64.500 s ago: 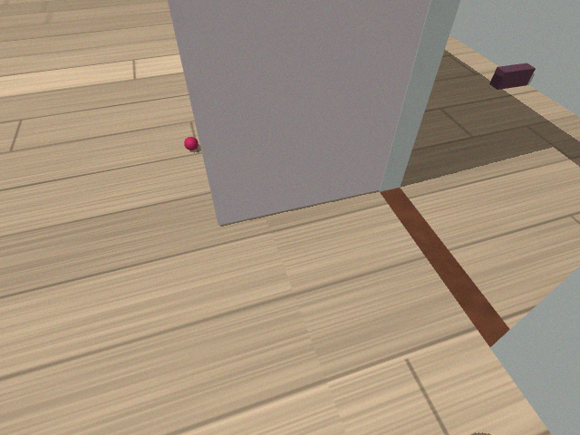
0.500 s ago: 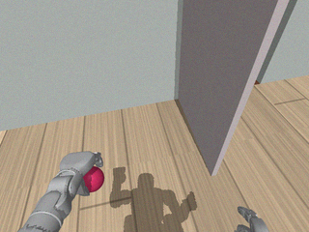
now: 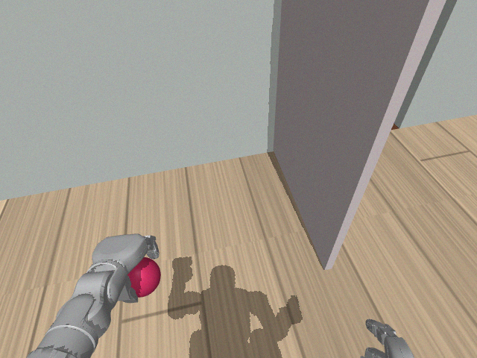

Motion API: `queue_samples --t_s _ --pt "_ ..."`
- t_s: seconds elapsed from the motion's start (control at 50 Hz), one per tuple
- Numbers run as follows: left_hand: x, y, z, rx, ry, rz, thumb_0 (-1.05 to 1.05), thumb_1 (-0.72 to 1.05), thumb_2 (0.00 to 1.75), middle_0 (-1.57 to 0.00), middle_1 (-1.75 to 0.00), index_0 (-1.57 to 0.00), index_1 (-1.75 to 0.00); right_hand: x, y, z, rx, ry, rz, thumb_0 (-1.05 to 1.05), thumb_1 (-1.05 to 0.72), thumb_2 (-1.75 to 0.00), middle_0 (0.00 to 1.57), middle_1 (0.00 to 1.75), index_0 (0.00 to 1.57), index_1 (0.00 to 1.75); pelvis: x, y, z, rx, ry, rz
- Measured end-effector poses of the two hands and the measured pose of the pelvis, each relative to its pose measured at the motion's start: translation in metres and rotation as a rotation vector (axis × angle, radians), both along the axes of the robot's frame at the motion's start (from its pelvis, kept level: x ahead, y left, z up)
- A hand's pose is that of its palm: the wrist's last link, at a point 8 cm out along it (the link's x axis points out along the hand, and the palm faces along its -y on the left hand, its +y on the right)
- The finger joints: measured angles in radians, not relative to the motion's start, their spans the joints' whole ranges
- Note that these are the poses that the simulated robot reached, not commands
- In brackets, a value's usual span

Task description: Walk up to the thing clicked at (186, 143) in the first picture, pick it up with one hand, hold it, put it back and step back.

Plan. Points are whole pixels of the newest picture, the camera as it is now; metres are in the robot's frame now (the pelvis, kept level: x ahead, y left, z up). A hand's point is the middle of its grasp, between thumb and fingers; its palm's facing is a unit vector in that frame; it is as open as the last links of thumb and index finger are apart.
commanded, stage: hold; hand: left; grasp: from above
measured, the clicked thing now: (140, 276) +0.30 +0.22 -0.08
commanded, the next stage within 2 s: crouch in 0.06 s
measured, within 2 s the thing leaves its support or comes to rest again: neither
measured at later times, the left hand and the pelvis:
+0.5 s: hand (133, 284) +0.29 +0.23 -0.07, palm faces -0.46 -0.04 -0.89, open 10.0 cm; pelvis +0.00 +0.00 -0.01, yaw +1 degrees
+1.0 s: hand (162, 291) +0.37 +0.24 -0.31, palm faces -0.41 +0.03 -0.91, open 10.0 cm; pelvis -0.05 +0.01 -0.19, yaw +0 degrees
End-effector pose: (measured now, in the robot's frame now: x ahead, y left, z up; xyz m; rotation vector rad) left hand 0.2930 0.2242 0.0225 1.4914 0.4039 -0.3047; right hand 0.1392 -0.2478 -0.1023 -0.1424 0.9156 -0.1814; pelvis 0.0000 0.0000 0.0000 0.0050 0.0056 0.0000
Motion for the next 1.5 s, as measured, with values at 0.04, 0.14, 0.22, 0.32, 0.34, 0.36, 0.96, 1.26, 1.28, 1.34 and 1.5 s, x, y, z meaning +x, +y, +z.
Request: queue_samples --t_s 0.04,0.14,0.22,0.32,0.34,0.36,0.96,1.26,1.28,1.34,1.5 --pt "0.001 0.000 0.000 0.004 0.001 -0.004 0.00 0.05 0.50 -0.70 -0.74 -0.64 -0.62 -0.001 0.000 0.000 -0.002 0.004 -0.001 0.01 -0.91 -0.90 0.20 0.30 0.20 0.29 0.000 0.000 0.000 0.000 0.000 0.000" --pt "0.003 0.001 0.003 0.004 -0.009 -0.006 0.00 0.04 0.50 -0.70 -0.74 -0.64 -0.62 -0.001 0.000 -0.001 -0.003 0.010 -0.005 0.01 -0.91 -0.90 0.20 0.30 0.20 0.29 0.002 0.001 0.000 -0.001 0.001 -0.001" --pt "0.006 0.001 0.005 0.005 -0.009 -0.004 0.00 0.05 0.49 -0.69 -0.74 -0.63 -0.63 0.000 0.001 -0.001 0.000 0.009 -0.008 0.01 -0.91 -0.90 0.20 0.30 0.20 0.29 0.003 0.002 0.001 0.000 0.001 -0.002" --pt "0.005 0.001 0.001 0.000 -0.004 -0.006 0.00 0.06 0.49 -0.69 -0.75 -0.63 -0.63 0.002 0.001 0.000 0.002 0.003 -0.010 0.01 -0.91 -0.90 0.20 0.30 0.20 0.30 0.005 0.002 0.001 0.000 0.003 -0.002" --pt "0.005 0.001 -0.001 0.000 0.000 -0.009 0.00 0.06 0.49 -0.69 -0.75 -0.63 -0.63 0.002 0.001 0.000 0.001 0.002 -0.010 0.01 -0.91 -0.90 0.20 0.30 0.20 0.30 0.005 0.002 0.000 0.000 0.005 -0.002" --pt "0.004 0.001 -0.004 -0.001 0.003 -0.011 0.00 0.06 0.49 -0.69 -0.75 -0.63 -0.63 0.003 0.001 0.001 0.001 0.002 -0.009 0.01 -0.91 -0.90 0.20 0.30 0.20 0.30 0.005 0.001 0.000 0.000 0.007 -0.001" --pt "0.072 0.010 -0.253 0.093 -0.040 -0.029 -0.01 0.04 0.51 -0.69 -0.75 -0.63 -0.65 -0.142 -0.028 -0.180 -0.150 0.407 -0.090 0.00 -0.91 -0.90 0.20 0.30 0.20 0.29 -0.041 0.009 -0.174 -0.054 0.502 0.013" --pt "0.088 0.024 -0.393 0.056 0.010 -0.030 0.00 0.05 0.50 -0.69 -0.75 -0.63 -0.65 -0.155 -0.005 -0.290 -0.116 0.463 -0.004 0.00 -0.91 -0.90 0.20 0.30 0.20 0.29 -0.059 0.011 -0.281 -0.084 0.639 0.010" --pt "0.089 0.024 -0.400 0.054 0.008 -0.030 0.00 0.05 0.50 -0.69 -0.75 -0.63 -0.65 -0.153 -0.005 -0.295 -0.119 0.464 0.005 0.00 -0.91 -0.90 0.20 0.30 0.20 0.29 -0.059 0.011 -0.286 -0.086 0.644 0.010" --pt "0.094 0.026 -0.420 0.054 0.001 -0.026 -0.01 0.04 0.50 -0.69 -0.75 -0.63 -0.65 -0.148 -0.009 -0.308 -0.127 0.462 0.030 0.00 -0.91 -0.90 0.20 0.30 0.20 0.29 -0.060 0.010 -0.301 -0.091 0.653 0.010" --pt "0.107 0.029 -0.456 0.057 -0.007 -0.005 -0.01 0.02 0.53 -0.70 -0.75 -0.64 -0.65 -0.145 -0.021 -0.333 -0.148 0.468 0.067 0.00 -0.91 -0.90 0.20 0.30 0.20 0.29 -0.062 0.005 -0.333 -0.097 0.660 -0.002"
